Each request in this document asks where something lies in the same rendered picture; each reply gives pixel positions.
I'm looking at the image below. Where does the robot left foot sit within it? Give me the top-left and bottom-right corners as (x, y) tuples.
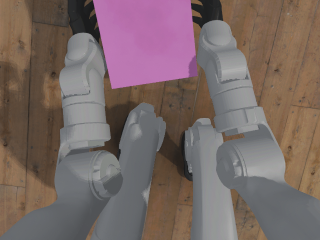
(117, 114), (129, 160)

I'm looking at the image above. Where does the left robot forearm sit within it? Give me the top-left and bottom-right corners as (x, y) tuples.
(54, 32), (111, 178)

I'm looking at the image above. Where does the left robot shin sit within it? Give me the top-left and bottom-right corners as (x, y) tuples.
(119, 103), (154, 152)

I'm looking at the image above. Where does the right robot hand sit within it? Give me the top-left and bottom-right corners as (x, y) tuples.
(191, 0), (223, 28)

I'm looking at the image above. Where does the right robot forearm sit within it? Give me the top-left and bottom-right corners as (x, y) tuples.
(196, 20), (286, 170)

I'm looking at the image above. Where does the robot right upper arm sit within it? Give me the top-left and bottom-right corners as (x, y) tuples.
(216, 135), (320, 240)

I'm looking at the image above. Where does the carton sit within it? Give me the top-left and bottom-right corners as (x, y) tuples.
(93, 0), (198, 89)

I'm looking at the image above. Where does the robot left upper arm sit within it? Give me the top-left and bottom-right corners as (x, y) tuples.
(0, 150), (123, 240)

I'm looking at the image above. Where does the left robot hand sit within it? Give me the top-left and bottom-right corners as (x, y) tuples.
(67, 0), (101, 43)

